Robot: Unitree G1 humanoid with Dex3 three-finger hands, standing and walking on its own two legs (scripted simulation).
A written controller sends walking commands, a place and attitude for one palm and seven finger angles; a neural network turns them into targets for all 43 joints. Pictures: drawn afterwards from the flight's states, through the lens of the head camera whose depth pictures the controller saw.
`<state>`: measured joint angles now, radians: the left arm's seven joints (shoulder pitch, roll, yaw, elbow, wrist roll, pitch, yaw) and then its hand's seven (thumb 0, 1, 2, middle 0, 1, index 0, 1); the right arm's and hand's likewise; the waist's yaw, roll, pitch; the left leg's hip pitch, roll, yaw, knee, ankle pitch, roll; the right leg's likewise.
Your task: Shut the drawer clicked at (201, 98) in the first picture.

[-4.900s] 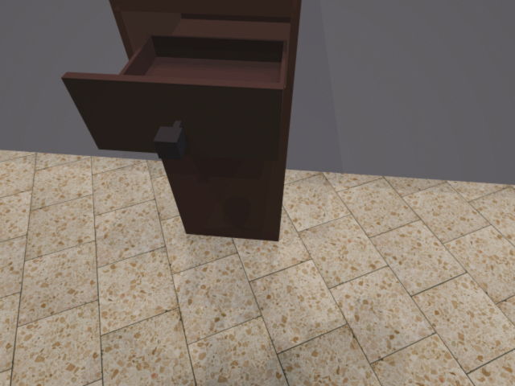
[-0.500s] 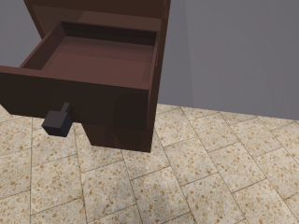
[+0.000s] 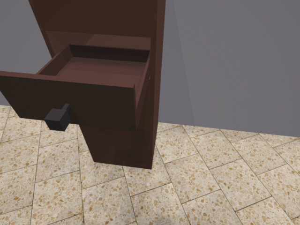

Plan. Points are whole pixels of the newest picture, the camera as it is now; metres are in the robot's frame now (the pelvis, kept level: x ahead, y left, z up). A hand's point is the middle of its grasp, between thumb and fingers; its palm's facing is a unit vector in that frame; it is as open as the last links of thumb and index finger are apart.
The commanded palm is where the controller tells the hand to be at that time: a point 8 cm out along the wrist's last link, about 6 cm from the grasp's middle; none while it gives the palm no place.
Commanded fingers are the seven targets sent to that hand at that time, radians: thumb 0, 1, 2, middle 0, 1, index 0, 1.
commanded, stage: come to a stop and stand still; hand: left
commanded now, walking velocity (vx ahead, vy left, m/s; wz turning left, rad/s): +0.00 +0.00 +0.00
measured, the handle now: (61, 114) +0.36 +0.27 +0.12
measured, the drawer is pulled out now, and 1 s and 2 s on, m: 0.29 0.29 0.29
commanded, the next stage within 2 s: look again from close up in 0.62 s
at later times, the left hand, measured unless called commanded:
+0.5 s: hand out of the picture +0.03 +0.27 -0.15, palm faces -0.03 -0.95 -0.32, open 7.4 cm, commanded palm none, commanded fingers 0.00 0.90 0.90 -0.20 -0.30 -0.20 -0.30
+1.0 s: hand out of the picture +0.03 +0.26 -0.16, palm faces -0.04 -0.97 -0.25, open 7.4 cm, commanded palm none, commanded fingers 0.00 0.90 0.90 -0.20 -0.30 -0.20 -0.30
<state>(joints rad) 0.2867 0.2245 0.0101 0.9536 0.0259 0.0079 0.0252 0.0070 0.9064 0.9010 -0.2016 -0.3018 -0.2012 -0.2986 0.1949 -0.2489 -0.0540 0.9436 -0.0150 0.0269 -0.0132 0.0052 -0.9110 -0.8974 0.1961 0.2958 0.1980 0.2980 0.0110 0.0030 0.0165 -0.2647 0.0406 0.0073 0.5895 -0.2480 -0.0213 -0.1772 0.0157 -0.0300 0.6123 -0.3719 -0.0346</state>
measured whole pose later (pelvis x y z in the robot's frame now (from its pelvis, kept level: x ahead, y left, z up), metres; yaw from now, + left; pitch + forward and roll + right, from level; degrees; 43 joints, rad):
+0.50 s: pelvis -0.02 +0.03 +0.01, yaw +0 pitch -2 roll -1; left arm 0.21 0.31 0.01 1.06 0.02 0.00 0.01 0.01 0.91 0.90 -0.20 -0.30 -0.20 -0.30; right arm 0.22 -0.29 -0.01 1.09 -0.01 0.00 0.00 0.01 -0.91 -0.90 0.20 0.30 0.20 0.30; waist -0.01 0.00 0.04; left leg -0.24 0.01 0.03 0.42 -0.15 0.01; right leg -0.15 -0.01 -0.01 0.42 -0.23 0.01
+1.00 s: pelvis +0.00 +0.05 +0.02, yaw -1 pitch -2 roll +0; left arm 0.22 0.26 -0.01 1.10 0.02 0.00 0.01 0.01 0.91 0.90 -0.20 -0.30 -0.20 -0.30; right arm 0.14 -0.27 -0.01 1.11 -0.01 -0.01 0.00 0.00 -0.91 -0.90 0.20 0.30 0.20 0.30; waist 0.01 -0.02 0.03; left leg -0.20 -0.01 0.05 0.38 -0.15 0.03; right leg -0.11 -0.04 0.01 0.38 -0.24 0.04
